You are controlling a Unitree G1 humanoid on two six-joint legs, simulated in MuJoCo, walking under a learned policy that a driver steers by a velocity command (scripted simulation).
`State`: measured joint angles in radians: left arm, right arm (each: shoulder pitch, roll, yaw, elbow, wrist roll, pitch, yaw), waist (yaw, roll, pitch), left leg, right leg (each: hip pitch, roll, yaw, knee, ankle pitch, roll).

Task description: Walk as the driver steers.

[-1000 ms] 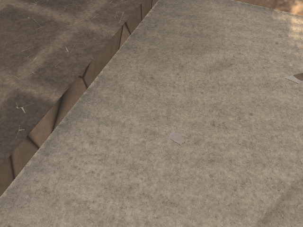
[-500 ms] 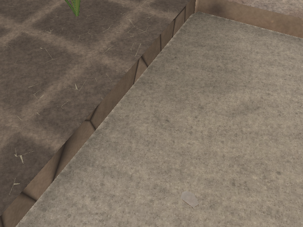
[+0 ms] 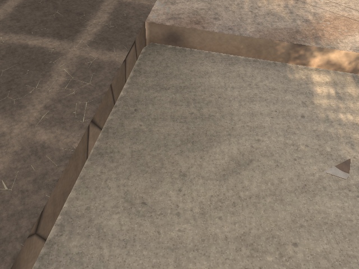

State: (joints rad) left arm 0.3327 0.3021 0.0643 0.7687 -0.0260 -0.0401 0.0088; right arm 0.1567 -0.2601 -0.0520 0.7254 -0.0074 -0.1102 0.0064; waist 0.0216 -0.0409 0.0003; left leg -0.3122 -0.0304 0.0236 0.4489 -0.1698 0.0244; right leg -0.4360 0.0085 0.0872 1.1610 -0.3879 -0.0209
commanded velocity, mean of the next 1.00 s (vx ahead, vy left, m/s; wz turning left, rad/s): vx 0.35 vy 0.00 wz -0.05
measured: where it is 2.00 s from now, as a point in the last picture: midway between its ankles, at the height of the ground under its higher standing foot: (219, 263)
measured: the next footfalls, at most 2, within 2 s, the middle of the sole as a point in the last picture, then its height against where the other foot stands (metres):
right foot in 0.40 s outside the picture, level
left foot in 0.88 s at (189, 248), level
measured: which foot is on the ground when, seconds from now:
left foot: down 0.00-0.40, up 0.42-0.86, down 0.88-1.00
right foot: up 0.00-0.38, down 0.40-0.88, up 0.90-1.00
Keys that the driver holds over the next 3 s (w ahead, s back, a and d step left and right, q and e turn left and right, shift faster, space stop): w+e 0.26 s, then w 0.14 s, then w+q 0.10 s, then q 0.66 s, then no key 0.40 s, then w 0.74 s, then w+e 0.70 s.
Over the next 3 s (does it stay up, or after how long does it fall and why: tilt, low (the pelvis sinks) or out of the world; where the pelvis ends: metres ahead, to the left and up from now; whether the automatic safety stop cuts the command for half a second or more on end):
stays up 1.09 -0.07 -0.02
